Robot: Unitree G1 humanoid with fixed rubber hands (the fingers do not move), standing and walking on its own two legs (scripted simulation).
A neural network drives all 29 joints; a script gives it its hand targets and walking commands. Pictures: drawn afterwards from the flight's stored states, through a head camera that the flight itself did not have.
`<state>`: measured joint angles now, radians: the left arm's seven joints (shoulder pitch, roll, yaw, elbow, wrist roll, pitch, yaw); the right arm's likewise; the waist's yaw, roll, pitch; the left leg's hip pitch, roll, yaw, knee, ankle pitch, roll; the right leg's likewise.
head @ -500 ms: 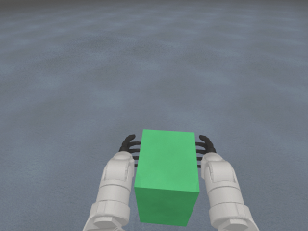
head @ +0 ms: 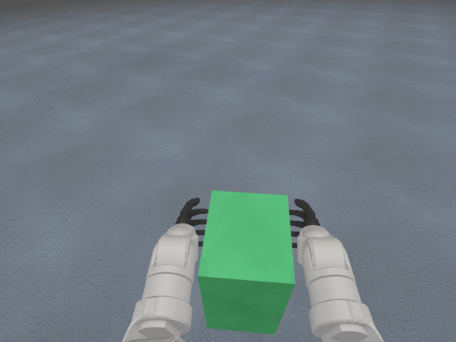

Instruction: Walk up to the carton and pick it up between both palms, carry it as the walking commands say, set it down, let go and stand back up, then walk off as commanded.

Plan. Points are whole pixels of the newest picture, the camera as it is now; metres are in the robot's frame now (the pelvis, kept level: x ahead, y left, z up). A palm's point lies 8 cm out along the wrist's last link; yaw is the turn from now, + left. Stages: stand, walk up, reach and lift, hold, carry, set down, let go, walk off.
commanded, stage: hold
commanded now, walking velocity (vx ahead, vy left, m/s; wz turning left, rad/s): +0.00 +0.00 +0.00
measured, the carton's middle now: (244, 265) +0.30 +0.00 -0.01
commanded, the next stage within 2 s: carry in 0.16 s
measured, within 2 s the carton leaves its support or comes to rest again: neither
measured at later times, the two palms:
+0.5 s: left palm (185, 255) +0.28 +0.11 +0.05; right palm (316, 257) +0.28 -0.12 +0.05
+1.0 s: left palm out of the picture +0.10 +0.16 +0.09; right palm (311, 341) +0.12 -0.07 +0.10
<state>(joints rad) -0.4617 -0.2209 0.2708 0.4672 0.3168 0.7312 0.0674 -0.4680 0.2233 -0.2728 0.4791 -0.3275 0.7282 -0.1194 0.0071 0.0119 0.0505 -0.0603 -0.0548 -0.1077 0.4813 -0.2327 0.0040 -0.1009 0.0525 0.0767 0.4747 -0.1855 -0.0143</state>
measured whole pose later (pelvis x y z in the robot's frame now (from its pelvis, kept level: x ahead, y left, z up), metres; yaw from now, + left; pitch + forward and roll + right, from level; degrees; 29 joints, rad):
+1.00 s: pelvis -0.18 +0.02 +0.00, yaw +1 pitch +3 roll -3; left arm -0.33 -0.17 0.04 -0.20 0.09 1.25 0.21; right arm -0.35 0.18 -0.07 -0.14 -0.11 1.23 -0.20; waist 0.04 0.00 -0.07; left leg -0.40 0.05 0.03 0.53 -0.19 0.03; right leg -0.54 0.03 -0.03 1.08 -0.43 0.05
